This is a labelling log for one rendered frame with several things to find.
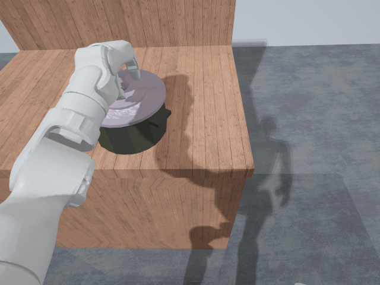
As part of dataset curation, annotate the lid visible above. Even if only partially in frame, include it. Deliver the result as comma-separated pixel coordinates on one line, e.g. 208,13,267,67
101,69,166,128

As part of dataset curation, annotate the robot left forearm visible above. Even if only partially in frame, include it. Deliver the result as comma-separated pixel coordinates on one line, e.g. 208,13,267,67
9,43,121,191

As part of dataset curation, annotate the robot left hand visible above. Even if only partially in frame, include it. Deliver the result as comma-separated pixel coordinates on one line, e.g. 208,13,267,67
103,40,140,100

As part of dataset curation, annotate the table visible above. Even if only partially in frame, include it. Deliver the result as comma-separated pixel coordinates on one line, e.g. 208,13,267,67
0,0,255,249

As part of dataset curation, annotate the left robot upper arm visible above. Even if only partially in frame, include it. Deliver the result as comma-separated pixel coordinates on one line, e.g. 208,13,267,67
0,137,96,285

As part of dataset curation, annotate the pot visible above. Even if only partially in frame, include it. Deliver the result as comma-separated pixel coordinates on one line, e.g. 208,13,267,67
98,103,172,155

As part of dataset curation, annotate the knob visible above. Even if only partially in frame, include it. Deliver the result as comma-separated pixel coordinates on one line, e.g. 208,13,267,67
118,68,130,91

